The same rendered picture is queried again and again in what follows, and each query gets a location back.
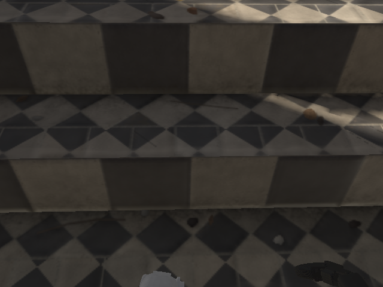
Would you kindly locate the right robot hand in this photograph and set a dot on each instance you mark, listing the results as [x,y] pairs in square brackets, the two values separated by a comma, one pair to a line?
[331,273]

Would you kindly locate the left robot thigh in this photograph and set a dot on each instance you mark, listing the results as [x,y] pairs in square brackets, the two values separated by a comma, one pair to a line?
[161,279]

